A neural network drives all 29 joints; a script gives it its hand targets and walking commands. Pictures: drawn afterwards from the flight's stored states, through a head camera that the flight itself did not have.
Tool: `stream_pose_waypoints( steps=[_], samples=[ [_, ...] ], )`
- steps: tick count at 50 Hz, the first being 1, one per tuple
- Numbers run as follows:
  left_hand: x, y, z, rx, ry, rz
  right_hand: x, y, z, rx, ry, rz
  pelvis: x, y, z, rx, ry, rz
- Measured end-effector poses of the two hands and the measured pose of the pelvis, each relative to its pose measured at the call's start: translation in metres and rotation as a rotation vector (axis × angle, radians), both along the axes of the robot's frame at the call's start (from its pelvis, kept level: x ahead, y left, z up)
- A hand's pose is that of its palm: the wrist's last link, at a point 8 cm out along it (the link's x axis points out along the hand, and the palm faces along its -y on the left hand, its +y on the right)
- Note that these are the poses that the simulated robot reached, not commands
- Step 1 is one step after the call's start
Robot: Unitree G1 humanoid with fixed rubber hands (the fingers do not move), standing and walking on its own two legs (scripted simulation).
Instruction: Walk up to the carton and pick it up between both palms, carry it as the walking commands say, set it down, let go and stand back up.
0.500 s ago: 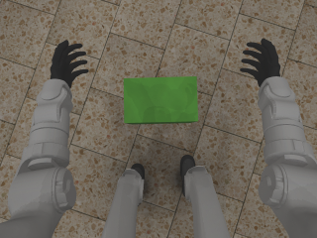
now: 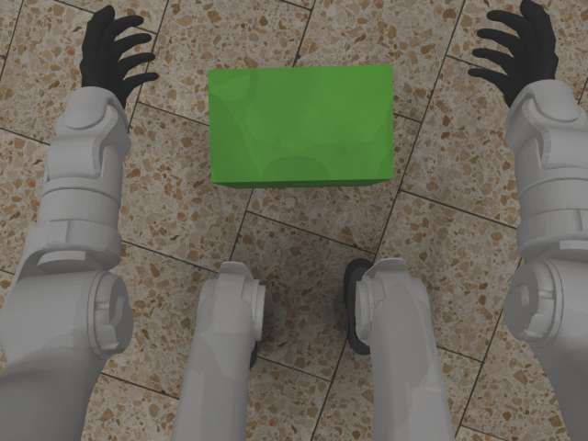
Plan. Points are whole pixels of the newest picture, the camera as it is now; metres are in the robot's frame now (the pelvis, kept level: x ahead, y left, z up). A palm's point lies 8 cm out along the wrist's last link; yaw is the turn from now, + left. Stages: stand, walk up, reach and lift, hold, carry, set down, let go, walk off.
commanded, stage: reach and lift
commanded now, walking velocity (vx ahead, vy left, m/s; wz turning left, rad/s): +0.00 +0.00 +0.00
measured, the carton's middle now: (300, 137) +0.51 -0.01 -0.38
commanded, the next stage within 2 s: none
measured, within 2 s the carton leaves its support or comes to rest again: neither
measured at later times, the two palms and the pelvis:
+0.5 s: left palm (160, 121) +0.51 +0.21 -0.26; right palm (454, 116) +0.51 -0.24 -0.27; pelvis -0.01 +0.00 -0.10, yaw +1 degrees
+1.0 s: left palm (173, 130) +0.51 +0.20 -0.30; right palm (443, 124) +0.51 -0.24 -0.30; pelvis -0.01 +0.00 -0.13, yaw +1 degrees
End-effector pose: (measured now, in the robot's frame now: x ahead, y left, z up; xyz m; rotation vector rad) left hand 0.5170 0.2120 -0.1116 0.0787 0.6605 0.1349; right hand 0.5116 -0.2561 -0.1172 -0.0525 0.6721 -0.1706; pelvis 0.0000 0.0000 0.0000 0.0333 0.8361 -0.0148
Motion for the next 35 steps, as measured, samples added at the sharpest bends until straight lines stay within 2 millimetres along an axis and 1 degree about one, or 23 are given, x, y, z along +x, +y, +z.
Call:
stream_pose_waypoints(
  steps=[7, 14, 28, 31, 35],
  samples=[
    [0.001, -0.001, -0.040, -0.005, 0.012, 0.011, 0.001, 0.001, -0.041, 0.002, 0.011, -0.002, -0.006, -0.003, -0.032, 0.006, -0.022, 0.002],
    [-0.001, -0.001, -0.082, -0.006, 0.027, 0.018, 0.000, 0.008, -0.085, 0.004, 0.026, 0.002, -0.009, -0.004, -0.060, 0.007, -0.052, 0.004],
    [-0.007, -0.004, -0.164, -0.008, 0.066, 0.021, -0.004, 0.018, -0.165, -0.005, 0.063, -0.003, -0.011, -0.001, -0.109, -0.003, -0.125, 0.018],
    [-0.011, -0.006, -0.180, -0.019, 0.077, 0.021, -0.007, 0.021, -0.178, -0.009, 0.082, -0.005, -0.011, -0.001, -0.115, -0.009, -0.151, 0.024],
    [-0.016, -0.006, -0.192, -0.009, 0.090, 0.019, -0.006, 0.025, -0.186, -0.001, 0.080, -0.012, -0.010, -0.001, -0.121, -0.016, -0.174, 0.028]
  ],
)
